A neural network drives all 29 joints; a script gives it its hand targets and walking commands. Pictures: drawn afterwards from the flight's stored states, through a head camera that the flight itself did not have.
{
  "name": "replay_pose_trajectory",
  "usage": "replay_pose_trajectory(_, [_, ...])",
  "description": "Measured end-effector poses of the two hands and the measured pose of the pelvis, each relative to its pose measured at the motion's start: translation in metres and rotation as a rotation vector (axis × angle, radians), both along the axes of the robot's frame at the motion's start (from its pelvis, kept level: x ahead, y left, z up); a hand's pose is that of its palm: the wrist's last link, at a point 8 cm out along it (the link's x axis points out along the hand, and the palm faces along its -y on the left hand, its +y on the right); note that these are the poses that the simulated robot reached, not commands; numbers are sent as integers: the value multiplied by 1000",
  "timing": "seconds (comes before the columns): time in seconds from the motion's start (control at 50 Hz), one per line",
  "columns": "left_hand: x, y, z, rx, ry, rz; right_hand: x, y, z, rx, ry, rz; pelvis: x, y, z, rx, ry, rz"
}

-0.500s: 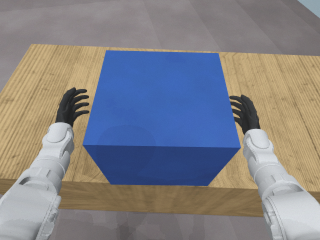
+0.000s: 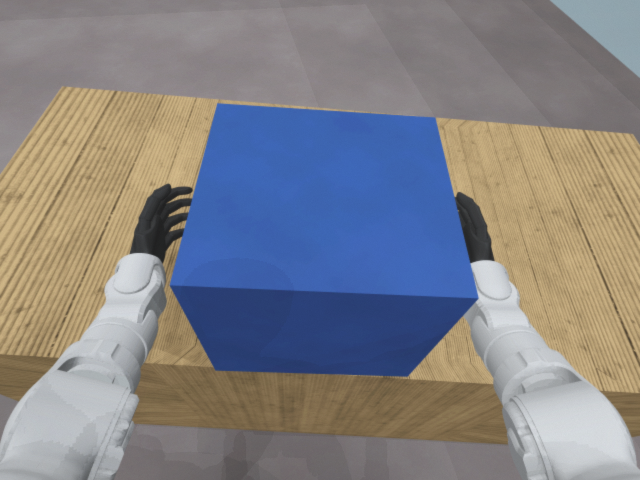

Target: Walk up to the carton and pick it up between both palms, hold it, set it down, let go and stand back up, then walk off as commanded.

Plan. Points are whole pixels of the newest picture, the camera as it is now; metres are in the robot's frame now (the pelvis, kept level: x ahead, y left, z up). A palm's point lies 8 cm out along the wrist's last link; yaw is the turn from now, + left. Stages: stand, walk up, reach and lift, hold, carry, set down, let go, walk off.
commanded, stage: reach and lift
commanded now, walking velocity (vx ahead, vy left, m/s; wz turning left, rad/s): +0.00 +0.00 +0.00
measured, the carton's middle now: (319, 250) +0.45 +0.03 -0.02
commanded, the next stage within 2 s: none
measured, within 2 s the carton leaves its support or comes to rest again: leaves its support in 1.52 s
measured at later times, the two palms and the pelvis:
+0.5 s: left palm (169, 245) +0.41 +0.22 +0.03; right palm (465, 258) +0.43 -0.17 +0.02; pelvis +0.00 +0.00 +0.00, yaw +0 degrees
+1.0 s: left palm (170, 244) +0.41 +0.22 +0.03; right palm (466, 259) +0.43 -0.17 +0.02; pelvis +0.00 +0.00 +0.00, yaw +0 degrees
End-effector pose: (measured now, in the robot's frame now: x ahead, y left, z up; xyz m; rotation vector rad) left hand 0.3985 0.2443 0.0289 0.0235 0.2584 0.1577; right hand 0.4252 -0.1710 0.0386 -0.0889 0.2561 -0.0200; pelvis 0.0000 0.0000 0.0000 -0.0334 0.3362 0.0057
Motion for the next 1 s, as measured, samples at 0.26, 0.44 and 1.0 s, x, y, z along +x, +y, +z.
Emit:
replay_pose_trajectory(0.26, [8, -21, 1, 28, -4, -15, 1, 0, -18, 57, 18, -30, 3, -1, -1, 1, 22, -1])
replay_pose_trajectory(0.44, [7, -20, -2, -3, -26, -2, 1, 3, -16, 44, 13, -58, 3, -1, -1, 0, 24, -1])
replay_pose_trajectory(1.0, [7, -21, -3, 12, -33, 3, 1, 3, -17, 87, 6, -72, 3, -1, -1, 0, 28, 0])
